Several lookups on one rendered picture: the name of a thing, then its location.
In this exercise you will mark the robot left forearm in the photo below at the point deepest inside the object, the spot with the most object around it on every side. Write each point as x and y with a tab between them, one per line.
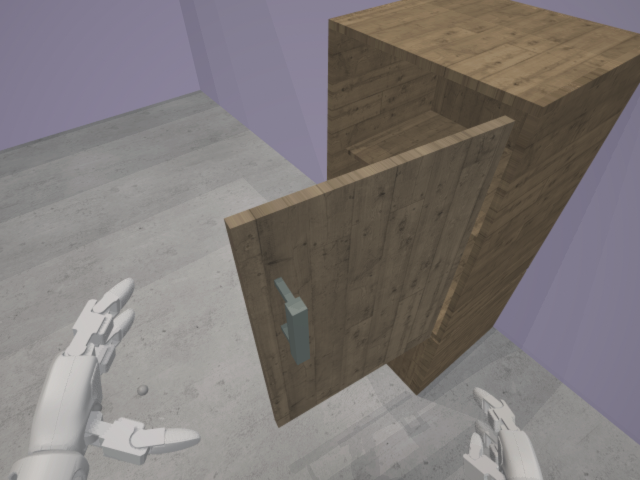
51	465

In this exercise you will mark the robot right hand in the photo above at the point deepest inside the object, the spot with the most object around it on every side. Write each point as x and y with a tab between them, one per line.
510	449

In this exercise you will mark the handle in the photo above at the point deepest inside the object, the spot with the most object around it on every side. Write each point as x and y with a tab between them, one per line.
296	330

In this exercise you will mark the robot left hand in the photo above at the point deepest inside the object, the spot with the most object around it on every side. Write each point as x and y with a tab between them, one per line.
63	418

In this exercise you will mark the cupboard door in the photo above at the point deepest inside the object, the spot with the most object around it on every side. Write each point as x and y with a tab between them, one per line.
371	253

